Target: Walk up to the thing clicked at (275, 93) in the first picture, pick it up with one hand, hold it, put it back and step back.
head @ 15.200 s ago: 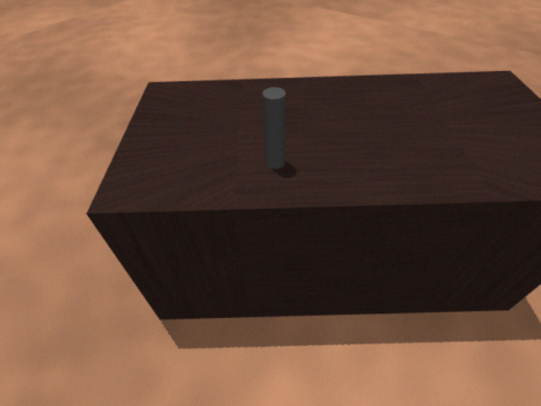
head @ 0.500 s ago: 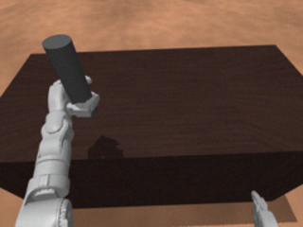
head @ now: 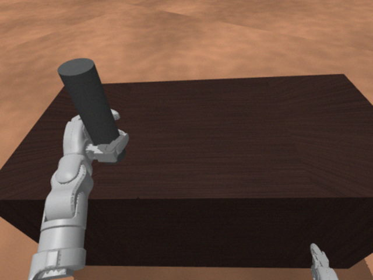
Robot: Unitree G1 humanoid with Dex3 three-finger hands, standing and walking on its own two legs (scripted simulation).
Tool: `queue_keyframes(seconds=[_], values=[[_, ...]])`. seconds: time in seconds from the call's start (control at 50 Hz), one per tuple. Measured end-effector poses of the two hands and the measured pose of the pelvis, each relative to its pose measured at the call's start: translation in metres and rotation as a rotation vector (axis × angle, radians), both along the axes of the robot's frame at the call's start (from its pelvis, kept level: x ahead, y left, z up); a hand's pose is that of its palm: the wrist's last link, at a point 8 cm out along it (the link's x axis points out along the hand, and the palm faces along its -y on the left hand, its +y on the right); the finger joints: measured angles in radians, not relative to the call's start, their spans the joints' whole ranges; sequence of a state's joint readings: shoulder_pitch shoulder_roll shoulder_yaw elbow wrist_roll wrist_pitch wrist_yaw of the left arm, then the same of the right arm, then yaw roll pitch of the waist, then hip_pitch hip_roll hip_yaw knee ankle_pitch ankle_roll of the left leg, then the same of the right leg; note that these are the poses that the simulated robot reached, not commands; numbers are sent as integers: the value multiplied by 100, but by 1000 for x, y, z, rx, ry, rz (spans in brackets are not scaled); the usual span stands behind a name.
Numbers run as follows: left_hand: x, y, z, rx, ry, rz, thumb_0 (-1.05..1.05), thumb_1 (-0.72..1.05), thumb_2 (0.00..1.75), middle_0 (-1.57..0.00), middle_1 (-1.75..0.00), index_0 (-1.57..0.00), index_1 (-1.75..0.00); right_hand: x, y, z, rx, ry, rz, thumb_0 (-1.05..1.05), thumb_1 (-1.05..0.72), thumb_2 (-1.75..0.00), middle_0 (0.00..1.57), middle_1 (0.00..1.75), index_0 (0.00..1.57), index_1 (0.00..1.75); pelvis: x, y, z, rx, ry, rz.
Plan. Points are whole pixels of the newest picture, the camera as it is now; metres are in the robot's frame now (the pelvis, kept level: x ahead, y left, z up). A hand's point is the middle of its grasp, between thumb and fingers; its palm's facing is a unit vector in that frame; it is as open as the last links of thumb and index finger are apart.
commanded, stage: lift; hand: left
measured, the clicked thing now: (98, 118) +0.37 +0.19 +0.22
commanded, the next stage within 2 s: hold in 0.24 s
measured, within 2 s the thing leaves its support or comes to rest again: neither
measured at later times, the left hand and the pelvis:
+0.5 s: hand (103, 136) +0.34 +0.18 +0.19, palm faces +0.14 -0.99 +0.00, open 7.8 cm; pelvis +0.00 +0.00 +0.01, yaw +1 degrees
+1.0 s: hand (99, 127) +0.35 +0.18 +0.21, palm faces +0.14 -0.99 +0.01, open 7.7 cm; pelvis +0.01 +0.01 +0.01, yaw +1 degrees
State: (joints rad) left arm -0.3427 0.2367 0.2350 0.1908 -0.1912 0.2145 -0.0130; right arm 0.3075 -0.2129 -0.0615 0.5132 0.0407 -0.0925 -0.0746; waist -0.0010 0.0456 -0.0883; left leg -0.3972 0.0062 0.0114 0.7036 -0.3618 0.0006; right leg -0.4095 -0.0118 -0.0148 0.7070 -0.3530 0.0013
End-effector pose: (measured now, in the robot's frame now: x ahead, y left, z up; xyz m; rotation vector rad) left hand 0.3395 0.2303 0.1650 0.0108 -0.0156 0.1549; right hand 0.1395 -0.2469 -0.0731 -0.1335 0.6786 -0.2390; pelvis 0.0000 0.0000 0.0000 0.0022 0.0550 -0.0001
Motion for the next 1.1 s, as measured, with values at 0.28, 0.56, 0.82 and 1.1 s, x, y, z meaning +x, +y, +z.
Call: queue_keyframes(seconds=[0.28, 0.56, 0.82, 1.1], values=[[-20, -1, 15, -2, -4, -5, 0, -20, 124, -85, -119, -85, -118, 1, -6, 4, -9, -35, -6, -1, 52, -5, 5, 5, 5, 6, -4, -2, 6, 3, -33, 6], [-25, -1, 26, -4, -10, -20, 0, -17, 120, -85, -116, -86, -116, 11, -1, 10, -5, -67, 1, -1, 51, -5, 5, 5, 5, 6, 2, 0, 9, 0, -45, 9], [-22, -1, 38, -10, -10, -20, 0, -14, 117, -85, -114, -86, -114, 18, -2, 15, -13, -84, -7, -1, 51, -5, 5, 5, 5, 6, 8, 6, 12, -3, -57, 9], [-21, 1, 41, -18, 13, -17, 0, -14, 117, -85, -115, -85, -114, 14, -4, 15, -5, -76, 1, -1, 51, -5, 5, 5, 5, 6, 6, 5, 14, -3, -61, 10]])
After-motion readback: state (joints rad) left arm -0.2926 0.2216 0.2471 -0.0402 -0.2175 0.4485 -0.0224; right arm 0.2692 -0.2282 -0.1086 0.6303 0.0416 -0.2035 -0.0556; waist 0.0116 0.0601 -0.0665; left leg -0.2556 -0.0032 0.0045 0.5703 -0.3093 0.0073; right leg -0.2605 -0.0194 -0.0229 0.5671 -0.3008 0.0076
